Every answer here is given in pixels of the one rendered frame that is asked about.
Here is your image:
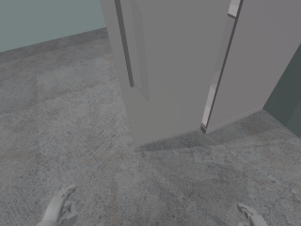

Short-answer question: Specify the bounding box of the handle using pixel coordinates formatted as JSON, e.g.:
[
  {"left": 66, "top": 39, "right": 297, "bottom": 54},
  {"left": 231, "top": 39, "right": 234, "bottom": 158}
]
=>
[{"left": 115, "top": 0, "right": 135, "bottom": 88}]

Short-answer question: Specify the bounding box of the left robot hand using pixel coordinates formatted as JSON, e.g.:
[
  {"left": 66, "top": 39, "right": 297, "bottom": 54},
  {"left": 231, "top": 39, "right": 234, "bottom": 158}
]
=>
[{"left": 40, "top": 185, "right": 79, "bottom": 226}]

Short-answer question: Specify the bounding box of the fridge door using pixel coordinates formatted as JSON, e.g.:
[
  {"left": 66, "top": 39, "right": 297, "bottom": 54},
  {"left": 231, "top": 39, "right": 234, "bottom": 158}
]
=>
[{"left": 100, "top": 0, "right": 231, "bottom": 146}]

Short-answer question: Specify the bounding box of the right robot hand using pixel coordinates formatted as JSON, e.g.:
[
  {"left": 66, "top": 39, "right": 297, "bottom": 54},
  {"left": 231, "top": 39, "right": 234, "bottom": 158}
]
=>
[{"left": 237, "top": 203, "right": 268, "bottom": 226}]

